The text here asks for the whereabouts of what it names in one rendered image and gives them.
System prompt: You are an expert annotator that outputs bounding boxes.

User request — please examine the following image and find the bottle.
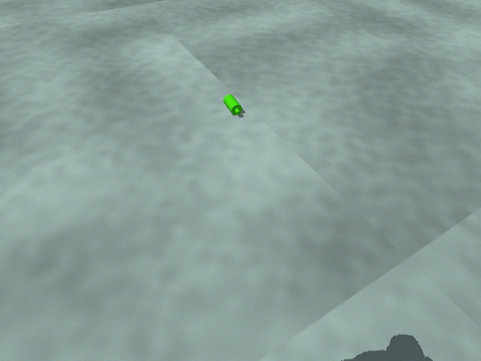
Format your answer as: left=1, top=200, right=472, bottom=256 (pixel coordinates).
left=223, top=95, right=242, bottom=115

